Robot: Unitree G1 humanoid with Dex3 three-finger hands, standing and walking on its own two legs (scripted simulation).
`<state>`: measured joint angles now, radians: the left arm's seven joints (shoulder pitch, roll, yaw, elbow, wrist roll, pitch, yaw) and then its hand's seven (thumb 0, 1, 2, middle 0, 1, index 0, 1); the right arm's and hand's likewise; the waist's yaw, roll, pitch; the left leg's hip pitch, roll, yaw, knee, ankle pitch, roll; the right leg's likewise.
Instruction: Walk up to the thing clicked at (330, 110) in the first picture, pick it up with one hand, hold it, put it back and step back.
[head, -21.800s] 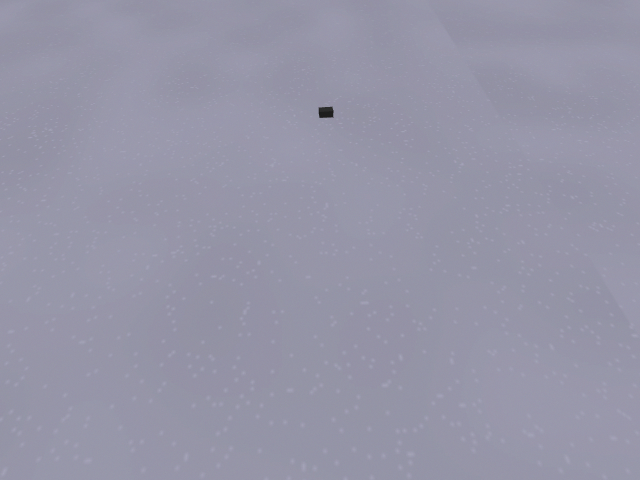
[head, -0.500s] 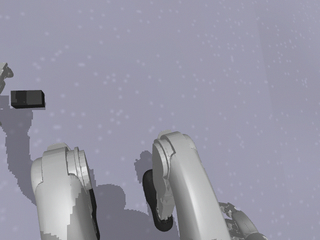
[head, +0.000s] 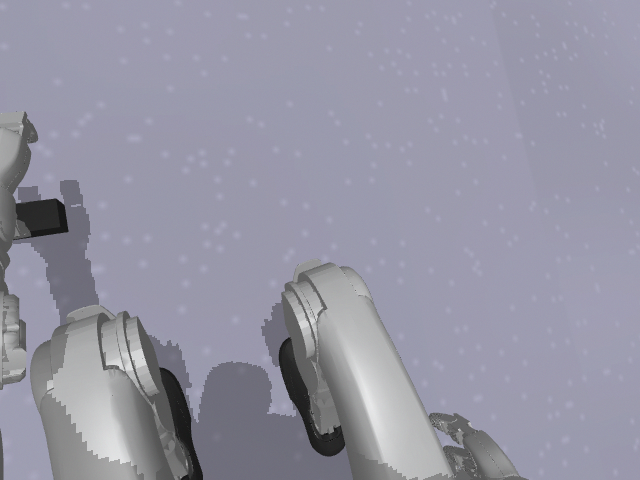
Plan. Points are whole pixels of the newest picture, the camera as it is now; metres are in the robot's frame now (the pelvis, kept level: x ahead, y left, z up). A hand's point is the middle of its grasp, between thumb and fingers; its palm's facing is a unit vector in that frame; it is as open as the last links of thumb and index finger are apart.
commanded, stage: approach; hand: left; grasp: from above
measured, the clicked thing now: (33, 219) +0.47 +0.31 -0.31
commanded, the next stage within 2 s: close in in 0.06 s
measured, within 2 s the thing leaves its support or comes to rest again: neither
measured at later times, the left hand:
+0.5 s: hand (0, 217) +0.45 +0.31 -0.21, palm faces -0.43 -0.06 -0.90, open 13.5 cm
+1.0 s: hand (20, 219) +0.46 +0.30 -0.25, palm faces -0.46 -0.09 -0.88, open 13.9 cm
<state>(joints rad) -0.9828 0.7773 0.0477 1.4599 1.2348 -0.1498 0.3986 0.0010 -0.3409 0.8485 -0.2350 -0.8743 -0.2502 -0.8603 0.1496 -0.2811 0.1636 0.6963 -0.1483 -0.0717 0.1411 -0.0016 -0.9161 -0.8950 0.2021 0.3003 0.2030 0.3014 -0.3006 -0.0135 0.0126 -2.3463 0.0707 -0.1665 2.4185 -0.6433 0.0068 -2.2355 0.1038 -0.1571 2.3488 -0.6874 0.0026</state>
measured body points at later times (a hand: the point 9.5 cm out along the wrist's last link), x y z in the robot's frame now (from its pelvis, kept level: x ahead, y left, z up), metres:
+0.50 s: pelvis +0.00 +0.01 -0.01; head +0.25 +0.12 +0.35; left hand +0.47 +0.31 -0.16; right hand +0.08 -0.26 -0.09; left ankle +0.08 +0.13 -0.29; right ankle +0.10 -0.10 -0.29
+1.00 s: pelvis +0.00 +0.01 -0.02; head +0.27 +0.11 +0.32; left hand +0.48 +0.31 -0.20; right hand +0.03 -0.25 -0.09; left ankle +0.08 +0.13 -0.29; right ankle +0.10 -0.10 -0.29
